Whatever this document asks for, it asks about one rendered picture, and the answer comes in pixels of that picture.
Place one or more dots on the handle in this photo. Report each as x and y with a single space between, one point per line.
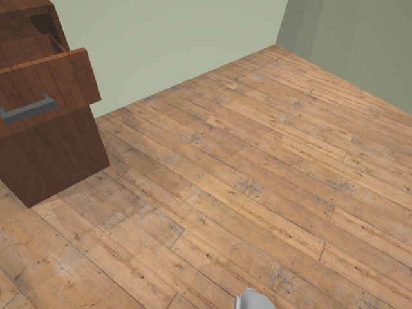
27 111

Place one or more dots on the drawer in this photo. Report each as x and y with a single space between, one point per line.
32 66

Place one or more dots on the robot right thigh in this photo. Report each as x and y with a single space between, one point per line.
252 300

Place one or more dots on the cabinet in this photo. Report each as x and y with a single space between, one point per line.
43 160

